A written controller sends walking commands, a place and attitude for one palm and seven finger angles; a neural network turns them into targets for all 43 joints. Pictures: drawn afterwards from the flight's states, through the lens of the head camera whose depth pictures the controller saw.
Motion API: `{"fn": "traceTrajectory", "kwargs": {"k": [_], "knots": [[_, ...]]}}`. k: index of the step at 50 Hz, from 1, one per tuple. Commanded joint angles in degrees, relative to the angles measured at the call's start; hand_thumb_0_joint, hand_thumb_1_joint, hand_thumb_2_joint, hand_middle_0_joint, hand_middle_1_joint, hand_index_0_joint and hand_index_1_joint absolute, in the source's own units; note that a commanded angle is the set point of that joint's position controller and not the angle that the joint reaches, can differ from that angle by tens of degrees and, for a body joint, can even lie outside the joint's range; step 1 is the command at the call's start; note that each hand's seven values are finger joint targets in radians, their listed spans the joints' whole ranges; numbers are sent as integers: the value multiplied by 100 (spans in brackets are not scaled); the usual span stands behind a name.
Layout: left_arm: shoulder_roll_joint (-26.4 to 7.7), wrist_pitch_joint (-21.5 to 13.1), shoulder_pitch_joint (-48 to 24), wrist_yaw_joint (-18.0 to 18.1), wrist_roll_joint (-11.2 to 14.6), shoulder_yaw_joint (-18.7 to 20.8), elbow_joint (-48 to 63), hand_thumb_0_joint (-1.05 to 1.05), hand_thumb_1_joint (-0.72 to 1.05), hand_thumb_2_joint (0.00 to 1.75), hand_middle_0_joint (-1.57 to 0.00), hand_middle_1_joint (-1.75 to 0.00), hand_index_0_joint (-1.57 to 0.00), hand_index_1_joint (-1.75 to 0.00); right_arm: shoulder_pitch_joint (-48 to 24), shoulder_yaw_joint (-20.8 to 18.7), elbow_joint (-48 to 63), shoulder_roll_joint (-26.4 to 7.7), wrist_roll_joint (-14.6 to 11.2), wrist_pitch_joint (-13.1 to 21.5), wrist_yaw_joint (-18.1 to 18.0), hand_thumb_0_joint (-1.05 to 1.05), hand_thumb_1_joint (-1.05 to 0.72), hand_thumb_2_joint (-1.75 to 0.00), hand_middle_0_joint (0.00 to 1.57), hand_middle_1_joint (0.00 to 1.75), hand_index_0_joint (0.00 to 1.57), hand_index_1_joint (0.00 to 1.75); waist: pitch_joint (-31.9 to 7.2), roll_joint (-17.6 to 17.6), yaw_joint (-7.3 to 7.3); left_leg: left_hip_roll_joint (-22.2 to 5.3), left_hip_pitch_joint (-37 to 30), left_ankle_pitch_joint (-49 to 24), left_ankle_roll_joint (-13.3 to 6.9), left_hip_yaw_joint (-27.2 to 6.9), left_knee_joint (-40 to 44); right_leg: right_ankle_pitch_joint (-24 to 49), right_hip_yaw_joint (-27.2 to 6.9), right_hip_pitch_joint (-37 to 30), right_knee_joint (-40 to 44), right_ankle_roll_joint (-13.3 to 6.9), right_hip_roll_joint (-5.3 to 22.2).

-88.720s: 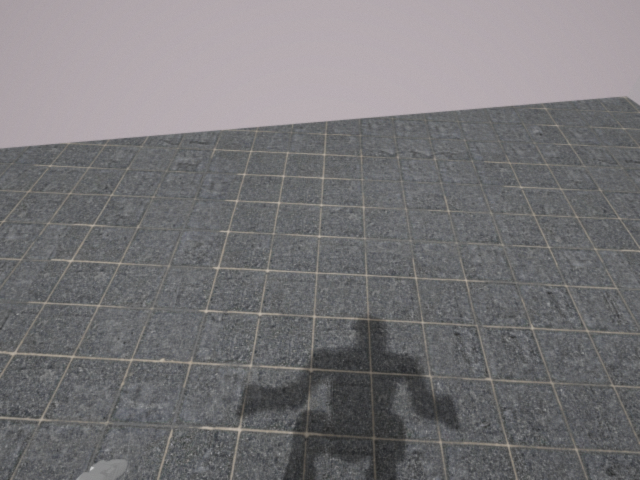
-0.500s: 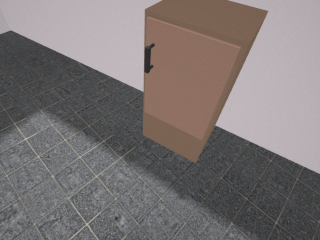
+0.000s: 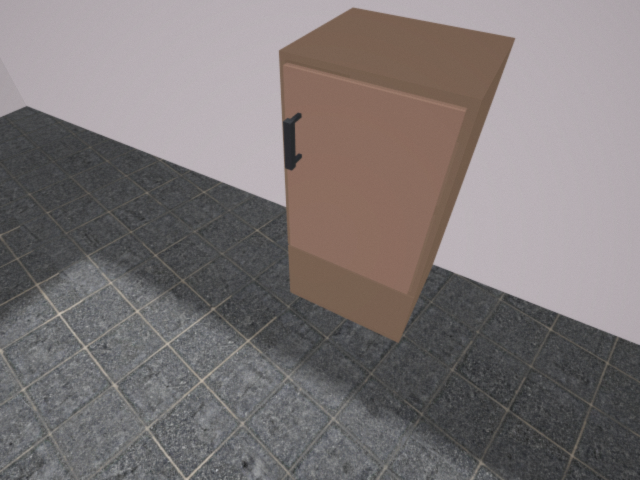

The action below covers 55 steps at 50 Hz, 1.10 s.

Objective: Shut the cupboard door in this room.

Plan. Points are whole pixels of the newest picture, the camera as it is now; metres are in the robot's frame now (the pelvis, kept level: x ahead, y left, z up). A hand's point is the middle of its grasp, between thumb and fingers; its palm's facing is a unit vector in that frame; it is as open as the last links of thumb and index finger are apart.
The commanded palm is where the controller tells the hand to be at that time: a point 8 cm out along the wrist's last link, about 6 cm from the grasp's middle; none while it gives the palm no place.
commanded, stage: let the arm hang, fingers relaxed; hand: left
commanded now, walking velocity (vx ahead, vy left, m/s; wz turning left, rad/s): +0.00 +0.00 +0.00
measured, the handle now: (293, 141) +0.88 +0.11 -0.04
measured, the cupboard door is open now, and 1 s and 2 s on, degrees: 0 0 0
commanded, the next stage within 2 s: look to check the result in 0.18 s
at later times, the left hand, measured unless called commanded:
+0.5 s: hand out of the picture -0.02 +0.18 -0.17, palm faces +0.02 -0.98 -0.22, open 7.4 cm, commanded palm none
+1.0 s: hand out of the picture +0.04 +0.17 -0.17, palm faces +0.01 -0.97 -0.22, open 7.4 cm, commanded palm none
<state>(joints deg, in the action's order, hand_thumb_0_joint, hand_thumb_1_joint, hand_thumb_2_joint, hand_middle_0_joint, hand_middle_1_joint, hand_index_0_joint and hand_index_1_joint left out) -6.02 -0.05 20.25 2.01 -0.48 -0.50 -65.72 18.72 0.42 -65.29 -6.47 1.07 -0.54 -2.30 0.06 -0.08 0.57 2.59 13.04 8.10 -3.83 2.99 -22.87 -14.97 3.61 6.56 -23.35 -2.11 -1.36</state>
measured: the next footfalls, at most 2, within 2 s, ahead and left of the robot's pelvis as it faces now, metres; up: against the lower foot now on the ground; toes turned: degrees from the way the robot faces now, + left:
none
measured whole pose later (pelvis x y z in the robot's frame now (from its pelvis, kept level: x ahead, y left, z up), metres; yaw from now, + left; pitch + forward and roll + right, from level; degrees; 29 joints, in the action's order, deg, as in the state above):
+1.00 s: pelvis +0.03 -0.02 +0.00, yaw +0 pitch -2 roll +0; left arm -10.5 -0.7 14.9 1.8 -0.4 -0.1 -65.3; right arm 12.9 0.5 -65.3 -11.2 0.9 0.2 -2.0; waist 2.0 0.0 0.5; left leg 2.2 9.3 10.1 -2.5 2.7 -21.0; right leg -15.8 3.4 1.8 -19.2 -3.0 -2.1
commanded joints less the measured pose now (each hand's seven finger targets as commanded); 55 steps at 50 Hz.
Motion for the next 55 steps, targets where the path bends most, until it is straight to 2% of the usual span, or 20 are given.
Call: {"fn": "traceTrajectory", "kwargs": {"k": [1, 12, 15, 19, 28, 39, 46, 49, 55], "knots": [[-554, -17, 630, 37, -29, 153, 34, 0, 90, 90, -20, -30, -20, -30, 418, -91, 130, -593, -8, 80, -43, 0, -90, -90, 20, 30, 20, 30, 772, 154, -47, -806, 186, 919, 51, -1136, 808, -182, -680, 634, 554, -142, 614], [-727, -67, 447, 23, -24, 201, 83, 0, 90, 90, -20, -30, -20, -30, 332, -129, 175, -754, -26, 127, -41, 0, -90, -90, 20, 30, 20, 30, 614, 92, -31, -791, -70, 418, 49, -1042, 697, 48, -701, 520, 604, -166, 677], [-791, -84, 407, 20, -19, 201, 80, 0, 90, 90, -20, -30, -20, -30, 266, -135, 188, -840, -31, 131, -38, 0, -90, -90, 20, 30, 20, 30, 526, -44, -17, -797, -229, 166, 46, -996, 601, 106, -724, 516, 636, -175, 698], [-896, -83, 356, 18, -20, 203, 83, 0, 90, 90, -20, -30, -20, -30, 178, -134, 183, -938, -43, 130, -36, 0, -90, -90, 20, 30, 20, 30, 522, 66, -27, -823, -328, 3, 38, -977, 574, 167, -739, 492, 658, -170, 688], [-1034, -84, 117, 7, -16, 191, 70, 0, 90, 90, -20, -30, -20, -30, -50, -113, 170, -1087, -36, 134, -21, 0, -90, -90, 20, 30, 20, 30, 500, -6, -8, -845, -461, -239, 59, -949, 569, 297, -750, 383, 723, -142, 738], [-1183, -120, -45, 17, -15, 204, 137, 0, 90, 90, -20, -30, -20, -30, -270, -93, 171, -1193, -47, 160, -11, 0, -90, -90, 20, 30, 20, 30, 307, -15, -34, -853, -633, -894, 67, -888, 432, 917, -742, 114, 768, -122, 796], [-1172, -118, -117, 23, -11, 203, 145, 0, 90, 90, -20, -30, -20, -30, -310, -88, 148, -1175, -36, 149, -17, 0, -90, -90, 20, 30, 20, 30, 393, -6, -29, -849, -622, -940, 94, -847, 419, 1118, -730, 38, 806, -109, 822], [-1206, -128, -99, 28, -12, 207, 163, 0, 90, 90, -20, -30, -20, -30, -305, -90, 157, -1208, -49, 147, -15, 0, -90, -90, 20, 30, 20, 30, 329, -108, -36, -847, -655, -970, 86, -840, 384, 1236, -724, -12, 815, -97, 818], [-1150, -118, -93, 33, -2, 199, 149, 0, 90, 90, -20, -30, -20, -30, -284, -82, 124, -1152, -41, 135, -24, 0, -90, -90, 20, 30, 20, 30, 393, -4, -26, -837, -639, -943, 109, -809, 371, 1299, -719, -40, 818, -95, 837]]}}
